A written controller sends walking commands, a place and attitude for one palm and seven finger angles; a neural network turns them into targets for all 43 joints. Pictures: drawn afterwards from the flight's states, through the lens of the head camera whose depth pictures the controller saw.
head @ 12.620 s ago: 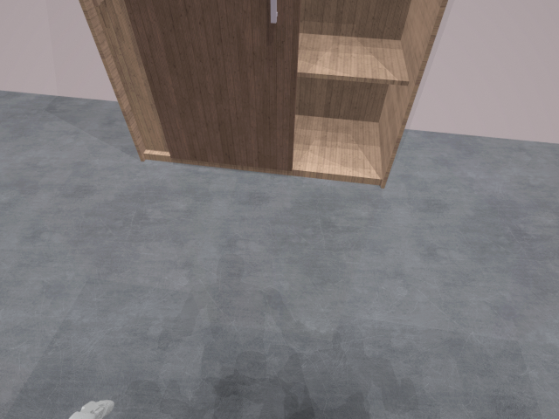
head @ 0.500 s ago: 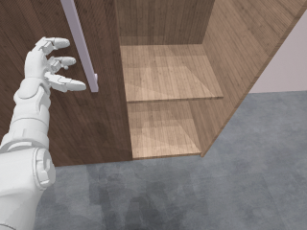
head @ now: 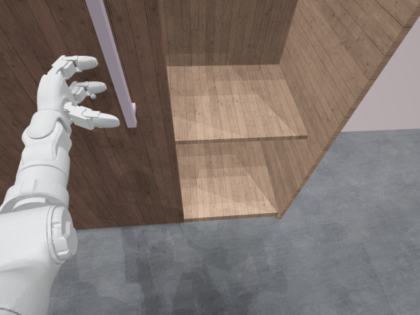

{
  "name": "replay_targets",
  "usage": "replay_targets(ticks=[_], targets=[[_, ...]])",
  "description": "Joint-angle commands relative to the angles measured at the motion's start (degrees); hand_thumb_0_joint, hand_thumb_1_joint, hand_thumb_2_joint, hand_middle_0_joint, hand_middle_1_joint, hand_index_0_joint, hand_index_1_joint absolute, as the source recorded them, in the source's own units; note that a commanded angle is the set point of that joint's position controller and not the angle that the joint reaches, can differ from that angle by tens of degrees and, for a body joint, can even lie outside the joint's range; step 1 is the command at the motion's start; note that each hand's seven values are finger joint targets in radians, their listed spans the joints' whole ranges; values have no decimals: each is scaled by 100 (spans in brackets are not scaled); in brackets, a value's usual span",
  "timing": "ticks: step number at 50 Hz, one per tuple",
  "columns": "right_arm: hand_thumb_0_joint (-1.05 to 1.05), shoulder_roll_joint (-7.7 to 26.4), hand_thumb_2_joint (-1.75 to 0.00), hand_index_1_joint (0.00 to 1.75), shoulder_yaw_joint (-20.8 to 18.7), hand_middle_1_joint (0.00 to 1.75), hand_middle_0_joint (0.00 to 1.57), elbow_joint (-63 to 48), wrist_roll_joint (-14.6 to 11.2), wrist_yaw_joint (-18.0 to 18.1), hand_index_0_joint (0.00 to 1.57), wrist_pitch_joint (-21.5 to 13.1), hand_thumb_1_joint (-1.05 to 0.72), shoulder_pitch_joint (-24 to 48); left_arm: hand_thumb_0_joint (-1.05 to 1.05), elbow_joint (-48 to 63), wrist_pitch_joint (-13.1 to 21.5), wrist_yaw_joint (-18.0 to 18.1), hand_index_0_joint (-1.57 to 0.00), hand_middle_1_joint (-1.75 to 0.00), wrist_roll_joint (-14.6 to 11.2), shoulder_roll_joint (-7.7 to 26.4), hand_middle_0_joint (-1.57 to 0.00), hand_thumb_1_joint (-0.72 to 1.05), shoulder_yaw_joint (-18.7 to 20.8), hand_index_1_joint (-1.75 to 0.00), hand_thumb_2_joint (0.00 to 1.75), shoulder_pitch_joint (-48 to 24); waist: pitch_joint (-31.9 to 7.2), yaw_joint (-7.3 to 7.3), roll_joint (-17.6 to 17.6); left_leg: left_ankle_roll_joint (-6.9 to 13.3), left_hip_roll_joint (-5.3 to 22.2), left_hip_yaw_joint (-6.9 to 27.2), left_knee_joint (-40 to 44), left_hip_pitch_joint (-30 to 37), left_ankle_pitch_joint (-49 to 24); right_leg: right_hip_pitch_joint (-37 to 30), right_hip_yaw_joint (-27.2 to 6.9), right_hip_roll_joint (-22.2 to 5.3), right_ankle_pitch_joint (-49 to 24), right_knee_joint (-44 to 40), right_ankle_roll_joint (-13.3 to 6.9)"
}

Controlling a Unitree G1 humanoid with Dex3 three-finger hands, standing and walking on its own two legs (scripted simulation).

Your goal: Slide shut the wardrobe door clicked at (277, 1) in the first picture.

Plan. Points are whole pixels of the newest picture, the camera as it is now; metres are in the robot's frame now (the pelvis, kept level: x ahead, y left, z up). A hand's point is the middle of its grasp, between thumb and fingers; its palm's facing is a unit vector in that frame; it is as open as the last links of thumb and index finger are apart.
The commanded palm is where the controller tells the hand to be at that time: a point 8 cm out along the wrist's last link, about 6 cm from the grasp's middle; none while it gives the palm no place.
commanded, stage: feel for the door with the fingertips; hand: left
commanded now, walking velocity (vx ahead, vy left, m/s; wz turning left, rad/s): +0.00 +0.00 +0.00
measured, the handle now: (116, 62) +0.54 +0.15 +0.18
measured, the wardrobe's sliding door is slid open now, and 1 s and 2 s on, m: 0.47 0.47 0.47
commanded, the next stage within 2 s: slide the fingers in behind the handle in 1.00 s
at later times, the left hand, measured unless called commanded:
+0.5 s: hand (109, 96) +0.48 +0.16 +0.15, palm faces +0.04 -1.00 +0.00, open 14.0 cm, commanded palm +0.46 +0.22 +0.14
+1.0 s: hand (113, 89) +0.49 +0.16 +0.16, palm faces +0.06 -1.00 -0.01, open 13.9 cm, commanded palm +0.48 +0.21 +0.14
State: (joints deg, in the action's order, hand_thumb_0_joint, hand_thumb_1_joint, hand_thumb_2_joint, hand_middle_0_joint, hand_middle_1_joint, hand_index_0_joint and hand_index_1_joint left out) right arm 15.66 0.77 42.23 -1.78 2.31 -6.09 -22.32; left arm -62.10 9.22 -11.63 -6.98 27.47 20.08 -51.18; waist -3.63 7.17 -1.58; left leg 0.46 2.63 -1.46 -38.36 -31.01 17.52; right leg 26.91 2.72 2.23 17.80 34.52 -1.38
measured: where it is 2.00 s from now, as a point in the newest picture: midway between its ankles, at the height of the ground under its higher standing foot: outside the picture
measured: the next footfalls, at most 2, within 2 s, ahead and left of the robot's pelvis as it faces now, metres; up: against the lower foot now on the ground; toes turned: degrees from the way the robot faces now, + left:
none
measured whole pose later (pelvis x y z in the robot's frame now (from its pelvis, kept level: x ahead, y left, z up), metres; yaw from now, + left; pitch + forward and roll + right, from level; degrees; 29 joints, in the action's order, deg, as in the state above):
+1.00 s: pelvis -0.01 +0.00 +0.00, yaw +0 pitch +11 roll -2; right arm 15.8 0.2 43.5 -0.7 1.1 -7.5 -24.0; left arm -66.5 11.9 -6.4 -4.7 25.2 18.9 -57.0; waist -3.4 8.4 -1.9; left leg 0.3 2.7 -1.4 -39.3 -33.4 16.8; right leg 29.6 2.7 2.3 17.4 36.1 -1.6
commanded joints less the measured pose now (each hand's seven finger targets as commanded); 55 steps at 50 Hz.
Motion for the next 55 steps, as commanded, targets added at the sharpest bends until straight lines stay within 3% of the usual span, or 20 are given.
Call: replay_targets(ticks=[1, 4, 5, 8, 12, 14, 17, 19, 23, 29, 31, 32, 34, 37, 38, 39, 46, 50, 52, 55], targets=[[0, 947, -90, 30, -357, 30, 20, -438, -21, 108, 20, -159, -90, -523, 0, 1437, 438, 3, -30, -120, -35, 1614, -30, -50, 279, -120, 30, -2821, -2146, 30, -270, 129, -216, 226, 239, 1503, -1661, -546, -259, 71, -2045, -344, 81], [0, 922, -90, 30, -348, 30, 20, -458, -14, 100, 20, -181, -90, -489, 0, 1582, 519, -13, -30, -120, -47, 1423, -30, -50, 124, -120, 30, -2854, -2153, 37, -431, 123, -222, 235, 229, 1612, -1691, -493, -237, 91, -2007, -339, 65], [0, 934, -90, 30, -370, 30, 20, -460, -22, 96, 20, -190, -90, -482, 0, 1609, 518, -12, -30, -120, -74, 1476, -30, -50, 209, -120, 30, -2755, -2251, 10, -388, 117, -211, 250, 230, 1684, -1732, -517, -238, 93, -2037, -342, 66], [0, 911, -90, 30, -365, 30, 20, -482, -55, 88, 20, -195, -90, -415, 0, 1546, 390, -66, -30, -120, -146, 1101, -30, -50, -50, -120, 30, -2588, -2105, 41, -283, 116, -214, 242, 252, 1642, -1664, -468, -217, 100, -1994, -375, 74], [0, 907, -90, 30, -372, 30, 20, -430, -44, 86, 20, -192, -90, -397, 0, 1556, 274, 65, -30, -120, -143, 1002, -30, -50, -71, -120, 30, -2688, -1968, 67, -336, 116, -204, 256, 277, 1664, -1590, -333, -193, 91, -1852, -416, 68], [0, 893, -90, 30, -373, 30, 20, -418, -33, 66, 20, -205, -90, -428, 0, 1591, 272, 141, -30, -120, -134, 781, -30, -50, -205, -120, 30, -2715, -1934, 82, -213, 116, -203, 290, 271, 1706, -1665, -290, -155, 114, -1830, -406, 56], [0, 889, -90, 30, -353, 30, 20, -361, -11, 50, 20, -227, -90, -429, 0, 1471, 313, 275, -30, -120, -98, 919, -30, -50, -82, -120, 30, -2972, -1881, 114, -112, 111, -214, 280, 305, 1538, -1471, -315, -183, 93, -1757, -403, 75], [0, 891, -90, 30, -363, 30, 20, -402, 11, 30, 20, -244, -90, -420, 0, 1510, 397, 363, -30, -120, -36, 1077, -30, -50, 96, -120, 30, -2796, -2055, -11, -176, 119, -232, 242, 254, 1531, -1510, -432, -220, 98, -1795, -358, 56], [0, 836, -90, 30, -369, 30, 20, -446, 16, -9, 20, -261, -90, -393, 0, 1711, 533, 433, -30, -120, 36, 937, -30, -50, -22, -120, 30, -2868, -2258, -7, -328, 84, -213, 242, 242, 1674, -1680, -483, -216, 92, -1980, -290, 57], [0, 871, -90, 30, -361, 30, 20, -411, 18, 1, 20, -234, -90, -430, 0, 1340, 435, 495, -30, -120, 53, 953, -30, -50, 37, -120, 30, -2897, -1900, 22, -93, 103, -224, 225, 298, 1430, -1416, -410, -207, 107, -1759, -351, 57], [0, 831, -90, 30, -365, 30, 20, -421, 17, -12, 20, -263, -90, -425, 0, 1533, 488, 511, -30, -120, 86, 765, -30, -50, -137, -120, 30, -3065, -2097, 50, -285, 82, -205, 253, 290, 1660, -1579, -354, -197, 102, -1853, -327, 53], [0, 837, -90, 30, -364, 30, 20, -400, 22, -13, 20, -267, -90, -442, 0, 1382, 476, 521, -30, -120, 77, 752, -30, -50, -115, -120, 30, -2979, -2028, 59, -171, 91, -206, 257, 263, 1622, -1530, -292, -199, 114, -1792, -337, 61], [0, 861, -90, 30, -355, 30, 20, -341, 32, -6, 20, -254, -90, -489, 0, 1207, 491, 527, -30, -120, 70, 812, -30, -50, -100, -120, 30, -3119, -1833, 117, -40, 106, -218, 237, 287, 1419, -1355, -300, -215, 113, -1691, -370, 70], [0, 863, -90, 30, -352, 30, 20, -337, 35, -10, 20, -268, -90, -519, 0, 1032, 498, 533, -30, -120, 109, 894, -30, -50, -42, -120, 30, -3144, -1907, 101, -35, 105, -218, 234, 288, 1354, -1257, -284, -232, 93, -1625, -368, 76], [0, 867, -90, 30, -348, 30, 20, -323, 31, -11, 20, -275, -90, -532, 0, 1009, 498, 515, -30, -120, 117, 832, -30, -50, -141, -120, 30, -3304, -1811, 183, -8, 113, -223, 228, 284, 1288, -1149, -221, -248, 90, -1549, -392, 89], [0, 898, -90, 30, -355, 30, 20, -274, 56, -1, 20, -266, -90, -605, 0, 939, 536, 530, -30, -120, 147, 1055, -30, -50, 20, -120, 30, -3436, -1821, 168, 36, 116, -223, 249, 275, 1215, -1123, -250, -252, 89, -1515, -369, 77], [0, 919, -90, 30, -376, 30, 20, -261, 86, -30, 20, -297, -90, -735, 0, 909, 665, 530, -30, -120, 199, 1119, -30, -50, 29, -120, 30, -3625, -2224, 197, -302, 84, -199, 286, 190, 1483, -1326, -104, -251, 96, -1573, -300, 69], [0, 936, -90, 30, -383, 30, 20, -215, 81, -35, 20, -284, -90, -771, 0, 711, 610, 522, -30, -120, 205, 973, -30, -50, -106, -120, 30, -3719, -2041, 302, -194, 104, -195, 278, 178, 1353, -1185, 19, -254, 103, -1469, -343, 92], [0, 973, -90, 30, -383, 30, 20, -152, 85, -22, 20, -282, -90, -838, 0, 517, 556, 539, -30, -120, 234, 1190, -30, -50, 23, -120, 30, -3915, -1901, 356, -87, 123, -202, 272, 182, 1151, -990, 64, -283, 96, -1316, -385, 109], [0, 967, -90, 30, -360, 30, 20, -139, 103, -22, 20, -292, -90, -897, 0, 405, 548, 531, -30, -120, 310, 1089, -30, -50, -162, -120, 30, -4184, -1869, 444, -259, 107, -201, 323, 205, 1128, -843, 237, -266, 76, -1113, -376, 99]])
